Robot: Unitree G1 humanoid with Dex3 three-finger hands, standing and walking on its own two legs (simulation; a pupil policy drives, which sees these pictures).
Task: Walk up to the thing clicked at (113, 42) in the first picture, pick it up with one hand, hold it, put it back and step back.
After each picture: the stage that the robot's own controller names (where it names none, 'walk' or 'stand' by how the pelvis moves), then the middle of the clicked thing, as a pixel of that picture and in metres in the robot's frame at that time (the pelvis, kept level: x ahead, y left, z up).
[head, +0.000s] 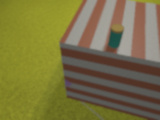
stand; (115, 36) +0.68 -0.15 -0.05
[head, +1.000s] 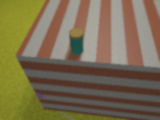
rise first; (76, 41) +0.59 +0.07 -0.02
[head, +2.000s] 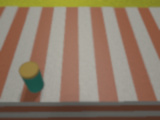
rise first; (32, 77) +0.37 +0.20 -0.01
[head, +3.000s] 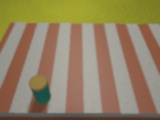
stand; (40, 90) +0.36 +0.18 -0.05
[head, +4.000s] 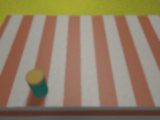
stand; (37, 84) +0.37 +0.20 -0.05
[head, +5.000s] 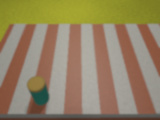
stand; (39, 91) +0.36 +0.20 -0.05
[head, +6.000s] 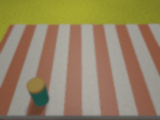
stand; (38, 92) +0.35 +0.20 -0.05
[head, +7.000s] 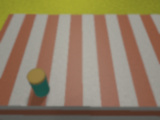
rise first; (39, 83) +0.37 +0.20 -0.05
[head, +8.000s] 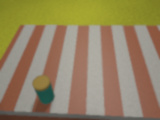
rise first; (44, 90) +0.36 +0.20 -0.05
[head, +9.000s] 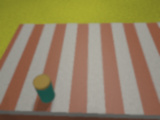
go down; (44, 89) +0.36 +0.20 -0.05
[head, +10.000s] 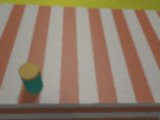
go down; (32, 78) +0.38 +0.18 -0.01
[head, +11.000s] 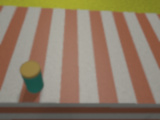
go down; (32, 77) +0.38 +0.18 +0.00
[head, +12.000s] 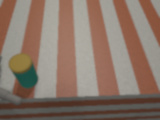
close in; (25, 71) +0.38 +0.19 +0.03
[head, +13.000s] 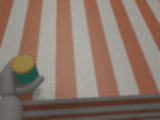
close; (27, 73) +0.37 +0.18 +0.03
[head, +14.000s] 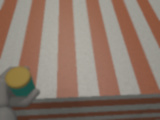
lift; (22, 85) +0.33 +0.19 +0.03
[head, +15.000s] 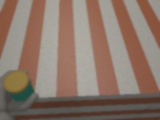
hold; (21, 89) +0.31 +0.20 +0.04
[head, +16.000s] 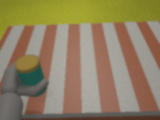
hold; (32, 76) +0.32 +0.17 +0.12
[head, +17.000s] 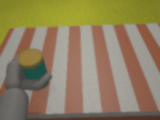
hold; (35, 70) +0.33 +0.16 +0.14
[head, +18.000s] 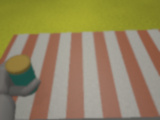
crouch; (23, 76) +0.31 +0.20 +0.14
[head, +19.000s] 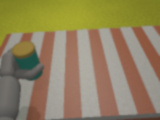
lower; (28, 61) +0.37 +0.18 +0.14
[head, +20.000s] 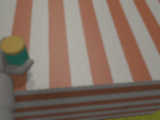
lower; (17, 55) +0.43 +0.19 +0.04
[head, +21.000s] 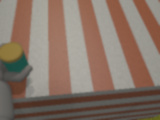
lower; (16, 61) +0.41 +0.20 +0.04
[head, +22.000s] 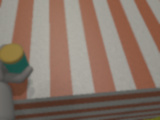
lower; (16, 63) +0.40 +0.20 +0.04
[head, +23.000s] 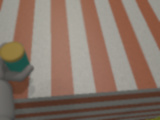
lower; (17, 61) +0.41 +0.20 +0.04
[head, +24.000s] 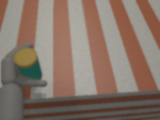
open; (29, 67) +0.39 +0.17 +0.03
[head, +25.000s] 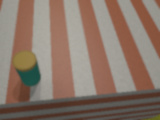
sink last; (28, 69) +0.39 +0.16 +0.03
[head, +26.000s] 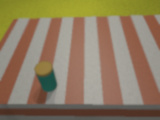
stand; (46, 77) +0.40 +0.18 +0.01
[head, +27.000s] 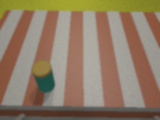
stand; (44, 77) +0.38 +0.17 +0.01
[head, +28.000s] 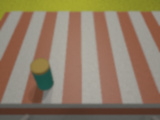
stand; (42, 75) +0.39 +0.17 +0.02
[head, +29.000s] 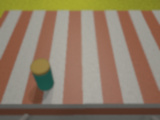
stand; (43, 75) +0.39 +0.17 +0.02
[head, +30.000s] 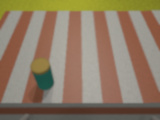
stand; (43, 74) +0.39 +0.17 +0.02
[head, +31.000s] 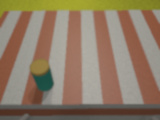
stand; (42, 75) +0.38 +0.17 +0.02
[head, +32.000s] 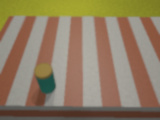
stand; (45, 78) +0.39 +0.17 -0.01
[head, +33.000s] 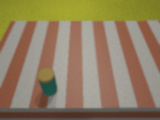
walk; (48, 82) +0.39 +0.17 -0.05
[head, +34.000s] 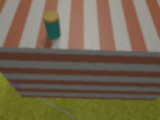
walk; (52, 25) +0.61 +0.17 -0.03
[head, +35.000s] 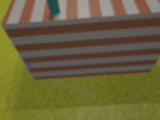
walk; (53, 3) +0.90 +0.23 -0.04
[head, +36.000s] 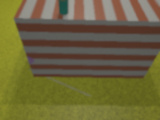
stand; (63, 4) +1.01 +0.16 -0.04
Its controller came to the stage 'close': yes
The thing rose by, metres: 0.19
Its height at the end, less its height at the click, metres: +0.00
